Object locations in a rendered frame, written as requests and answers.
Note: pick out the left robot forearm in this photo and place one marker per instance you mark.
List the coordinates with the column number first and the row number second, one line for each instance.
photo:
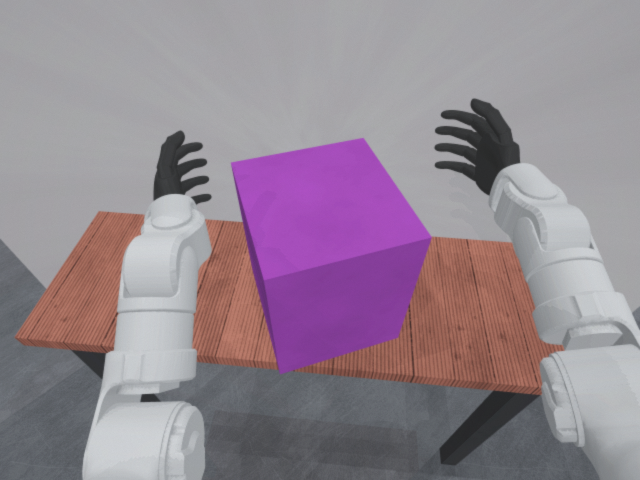
column 157, row 299

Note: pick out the robot right hand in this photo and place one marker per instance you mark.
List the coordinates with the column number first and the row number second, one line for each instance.
column 493, row 140

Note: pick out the right robot forearm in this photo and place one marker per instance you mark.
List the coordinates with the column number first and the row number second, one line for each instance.
column 575, row 303

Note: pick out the carton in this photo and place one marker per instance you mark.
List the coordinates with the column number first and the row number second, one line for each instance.
column 336, row 250

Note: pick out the table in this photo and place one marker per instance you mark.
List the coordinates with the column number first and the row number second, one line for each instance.
column 469, row 323

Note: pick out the left robot upper arm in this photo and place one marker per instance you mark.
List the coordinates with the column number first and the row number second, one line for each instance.
column 147, row 441

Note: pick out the right robot upper arm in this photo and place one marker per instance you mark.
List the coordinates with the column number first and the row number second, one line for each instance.
column 591, row 397

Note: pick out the robot left hand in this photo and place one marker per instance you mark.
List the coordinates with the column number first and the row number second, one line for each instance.
column 169, row 173

